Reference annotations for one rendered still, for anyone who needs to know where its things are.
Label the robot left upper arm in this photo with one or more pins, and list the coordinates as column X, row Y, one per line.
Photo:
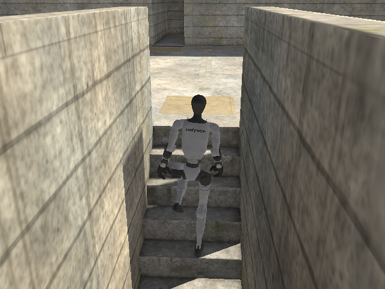
column 178, row 124

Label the left robot hand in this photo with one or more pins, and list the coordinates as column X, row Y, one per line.
column 163, row 169

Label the left robot forearm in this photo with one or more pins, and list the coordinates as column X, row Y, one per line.
column 165, row 158

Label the robot torso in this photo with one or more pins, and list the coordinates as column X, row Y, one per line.
column 194, row 144

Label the right robot hand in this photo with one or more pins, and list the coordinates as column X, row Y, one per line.
column 220, row 171

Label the robot left thigh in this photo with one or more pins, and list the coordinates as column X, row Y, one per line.
column 177, row 170

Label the robot right upper arm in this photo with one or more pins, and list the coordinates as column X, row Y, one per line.
column 214, row 128

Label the right robot forearm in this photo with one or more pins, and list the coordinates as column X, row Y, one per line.
column 218, row 161

